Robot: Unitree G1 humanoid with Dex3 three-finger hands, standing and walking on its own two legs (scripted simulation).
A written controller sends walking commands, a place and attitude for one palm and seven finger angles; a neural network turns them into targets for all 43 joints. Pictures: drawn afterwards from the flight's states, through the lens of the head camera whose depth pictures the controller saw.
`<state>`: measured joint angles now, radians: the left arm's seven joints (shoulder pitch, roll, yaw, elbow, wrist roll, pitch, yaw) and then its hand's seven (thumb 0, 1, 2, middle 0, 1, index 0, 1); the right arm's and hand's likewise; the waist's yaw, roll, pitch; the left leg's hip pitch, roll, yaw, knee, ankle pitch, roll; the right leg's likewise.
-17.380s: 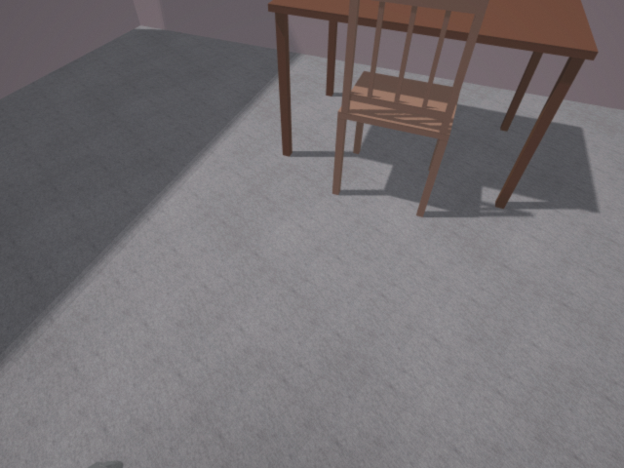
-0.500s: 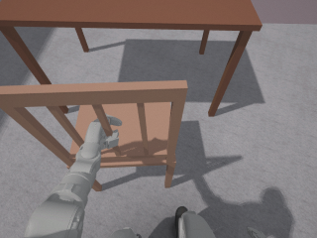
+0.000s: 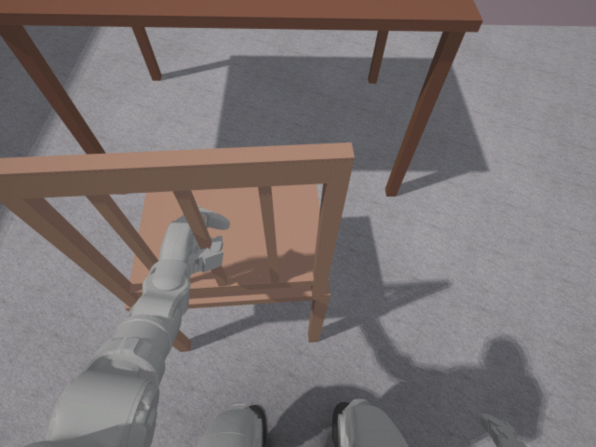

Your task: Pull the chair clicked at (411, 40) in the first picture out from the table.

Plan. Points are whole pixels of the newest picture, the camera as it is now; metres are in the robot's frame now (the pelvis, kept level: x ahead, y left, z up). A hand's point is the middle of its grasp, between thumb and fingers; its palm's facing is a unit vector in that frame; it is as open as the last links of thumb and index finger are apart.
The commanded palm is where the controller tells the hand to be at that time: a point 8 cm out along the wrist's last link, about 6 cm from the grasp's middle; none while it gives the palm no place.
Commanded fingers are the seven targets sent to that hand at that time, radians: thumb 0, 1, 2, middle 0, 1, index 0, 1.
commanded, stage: step backward, pulling the chair out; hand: left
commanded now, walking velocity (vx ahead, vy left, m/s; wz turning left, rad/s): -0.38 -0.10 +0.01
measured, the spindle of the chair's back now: (206, 244) +0.41 +0.16 -0.06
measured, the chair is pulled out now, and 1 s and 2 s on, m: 0.41 0.55 0.56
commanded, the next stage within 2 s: stop walking, hand still on the chair in 0.50 s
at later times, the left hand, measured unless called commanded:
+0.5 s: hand (202, 298) +0.31 +0.14 -0.05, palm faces +0.01 -0.97 -0.23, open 5.1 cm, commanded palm +0.32 +0.19 -0.04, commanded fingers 0.00 0.90 0.90 -0.50 -1.45 -0.50 -1.45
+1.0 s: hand (197, 348) +0.24 +0.14 -0.04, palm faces +0.00 -0.97 -0.23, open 5.1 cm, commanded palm +0.22 +0.19 -0.02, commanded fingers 0.00 0.90 0.90 -0.50 -1.45 -0.50 -1.45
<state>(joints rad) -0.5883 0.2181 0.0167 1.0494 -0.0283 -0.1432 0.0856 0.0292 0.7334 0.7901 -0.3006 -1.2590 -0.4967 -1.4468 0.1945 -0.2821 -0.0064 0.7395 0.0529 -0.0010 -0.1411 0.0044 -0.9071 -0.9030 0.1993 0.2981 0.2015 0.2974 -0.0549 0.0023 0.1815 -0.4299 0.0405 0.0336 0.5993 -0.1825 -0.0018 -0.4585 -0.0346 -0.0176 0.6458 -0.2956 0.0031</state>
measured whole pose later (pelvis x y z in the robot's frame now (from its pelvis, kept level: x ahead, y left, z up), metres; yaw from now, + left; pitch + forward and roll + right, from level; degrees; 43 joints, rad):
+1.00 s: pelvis -0.06 +0.00 +0.01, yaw -2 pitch -2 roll +1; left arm -0.19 0.18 0.00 0.80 -0.02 -0.10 0.09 0.04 0.72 0.81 -0.33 -1.31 -0.50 -1.45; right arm 0.24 -0.20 0.04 0.73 0.04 0.00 -0.13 0.01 -0.91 -0.90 0.20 0.30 0.20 0.30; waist -0.02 0.01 0.07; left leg -0.23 0.03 0.06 0.51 -0.24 -0.01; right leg -0.30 -0.04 0.02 0.51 -0.16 0.03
